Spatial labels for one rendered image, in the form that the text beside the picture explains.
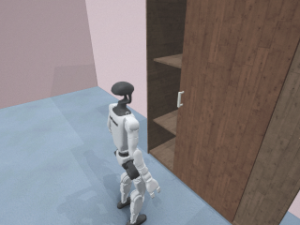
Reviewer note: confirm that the right robot forearm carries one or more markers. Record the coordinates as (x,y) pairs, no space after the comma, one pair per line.
(142,169)

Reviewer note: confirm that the robot left shin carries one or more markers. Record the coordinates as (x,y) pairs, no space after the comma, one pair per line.
(124,189)

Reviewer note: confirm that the robot right shin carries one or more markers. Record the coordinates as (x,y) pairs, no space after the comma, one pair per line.
(136,207)

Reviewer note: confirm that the handle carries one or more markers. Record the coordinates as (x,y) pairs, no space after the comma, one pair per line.
(179,99)
(295,150)

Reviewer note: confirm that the wardrobe door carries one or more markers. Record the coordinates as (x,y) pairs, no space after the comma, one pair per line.
(236,57)
(275,174)

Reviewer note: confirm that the robot right hand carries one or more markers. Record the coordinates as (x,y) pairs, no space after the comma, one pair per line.
(151,186)

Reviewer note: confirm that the robot left upper arm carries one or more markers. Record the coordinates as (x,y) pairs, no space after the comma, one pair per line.
(109,119)

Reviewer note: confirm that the robot shin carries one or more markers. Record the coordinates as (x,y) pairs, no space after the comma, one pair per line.
(124,189)
(136,207)

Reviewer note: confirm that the robot right upper arm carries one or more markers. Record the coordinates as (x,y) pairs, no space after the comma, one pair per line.
(132,127)

